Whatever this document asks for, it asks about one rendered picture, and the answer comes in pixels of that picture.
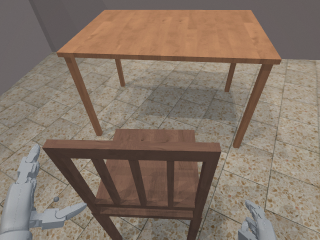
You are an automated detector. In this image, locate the left robot forearm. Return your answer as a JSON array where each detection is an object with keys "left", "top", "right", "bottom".
[{"left": 0, "top": 229, "right": 33, "bottom": 240}]

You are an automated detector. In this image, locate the right robot hand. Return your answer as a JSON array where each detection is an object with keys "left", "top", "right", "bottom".
[{"left": 238, "top": 199, "right": 277, "bottom": 240}]

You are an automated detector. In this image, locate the left robot hand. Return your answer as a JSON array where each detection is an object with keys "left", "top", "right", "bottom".
[{"left": 0, "top": 144, "right": 87, "bottom": 235}]

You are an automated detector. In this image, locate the table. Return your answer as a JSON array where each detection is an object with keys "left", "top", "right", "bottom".
[{"left": 56, "top": 10, "right": 282, "bottom": 149}]

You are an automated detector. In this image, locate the chair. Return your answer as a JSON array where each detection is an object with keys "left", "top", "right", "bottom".
[{"left": 42, "top": 128, "right": 222, "bottom": 240}]

